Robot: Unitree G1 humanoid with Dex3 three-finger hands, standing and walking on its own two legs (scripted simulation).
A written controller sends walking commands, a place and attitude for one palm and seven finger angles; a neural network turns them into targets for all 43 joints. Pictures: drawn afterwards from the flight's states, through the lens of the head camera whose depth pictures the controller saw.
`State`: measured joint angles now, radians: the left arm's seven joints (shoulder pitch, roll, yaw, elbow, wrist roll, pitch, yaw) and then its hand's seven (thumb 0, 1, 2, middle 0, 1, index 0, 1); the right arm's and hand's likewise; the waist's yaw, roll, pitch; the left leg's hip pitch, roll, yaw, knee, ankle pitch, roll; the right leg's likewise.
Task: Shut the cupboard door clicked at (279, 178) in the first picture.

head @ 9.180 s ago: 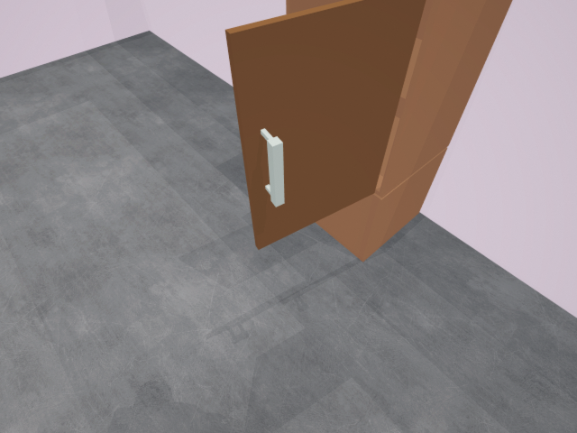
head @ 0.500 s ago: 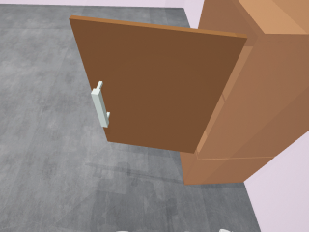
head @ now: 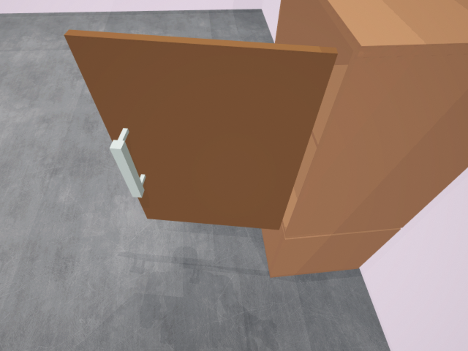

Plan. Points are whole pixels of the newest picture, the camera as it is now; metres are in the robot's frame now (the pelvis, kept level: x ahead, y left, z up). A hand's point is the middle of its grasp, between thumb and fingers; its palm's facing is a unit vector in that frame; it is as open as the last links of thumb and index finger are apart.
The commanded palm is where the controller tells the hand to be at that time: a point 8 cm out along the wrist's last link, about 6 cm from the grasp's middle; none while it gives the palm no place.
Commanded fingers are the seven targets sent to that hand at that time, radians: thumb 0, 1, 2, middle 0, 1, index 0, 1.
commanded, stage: come to a stop and stand still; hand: left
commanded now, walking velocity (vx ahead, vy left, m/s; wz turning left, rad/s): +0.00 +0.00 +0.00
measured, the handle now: (131, 164) +0.49 +0.26 -0.03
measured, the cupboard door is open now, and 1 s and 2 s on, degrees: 79 79 79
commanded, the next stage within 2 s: look again from close up in 0.46 s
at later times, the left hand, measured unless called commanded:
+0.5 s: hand out of the picture +0.00 +0.24 -0.16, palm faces -0.02 -0.96 -0.28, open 7.4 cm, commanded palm none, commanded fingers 0.00 0.90 0.90 -0.20 -0.30 -0.20 -0.30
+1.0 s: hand out of the picture +0.07 +0.19 -0.16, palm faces -0.04 -0.97 -0.24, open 7.4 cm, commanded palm none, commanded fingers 0.00 0.90 0.90 -0.20 -0.30 -0.20 -0.30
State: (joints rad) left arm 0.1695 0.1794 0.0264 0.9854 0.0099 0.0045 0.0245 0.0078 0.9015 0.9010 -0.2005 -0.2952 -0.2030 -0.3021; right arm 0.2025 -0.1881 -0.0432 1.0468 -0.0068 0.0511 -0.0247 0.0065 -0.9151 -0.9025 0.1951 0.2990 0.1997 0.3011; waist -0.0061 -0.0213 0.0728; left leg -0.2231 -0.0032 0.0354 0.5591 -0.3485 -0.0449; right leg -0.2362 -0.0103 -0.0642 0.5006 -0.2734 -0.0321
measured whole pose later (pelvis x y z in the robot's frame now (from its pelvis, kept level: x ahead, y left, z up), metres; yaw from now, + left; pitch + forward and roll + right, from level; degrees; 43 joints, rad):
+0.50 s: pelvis -0.01 +0.04 +0.00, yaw -2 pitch +0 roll +1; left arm 0.27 0.20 -0.01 1.07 0.01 0.00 0.02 0.01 0.90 0.90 -0.20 -0.29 -0.20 -0.30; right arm 0.26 -0.22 0.01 1.01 -0.02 -0.02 -0.02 0.01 -0.93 -0.90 0.20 0.30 0.20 0.30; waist 0.01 0.05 0.05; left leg -0.16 -0.06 0.09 0.43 -0.27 0.07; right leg -0.25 -0.06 -0.01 0.51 -0.26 0.03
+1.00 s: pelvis +0.02 +0.01 +0.00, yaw -1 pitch +0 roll +1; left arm 0.18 0.18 -0.02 1.09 0.01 -0.02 0.02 0.01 0.90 0.90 -0.20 -0.30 -0.20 -0.30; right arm 0.21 -0.20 0.02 1.10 -0.02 -0.02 -0.03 0.01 -0.91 -0.90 0.20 0.30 0.20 0.30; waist 0.00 0.02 0.06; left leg -0.11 -0.01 0.06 0.39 -0.28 0.01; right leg -0.19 -0.02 -0.04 0.47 -0.28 -0.02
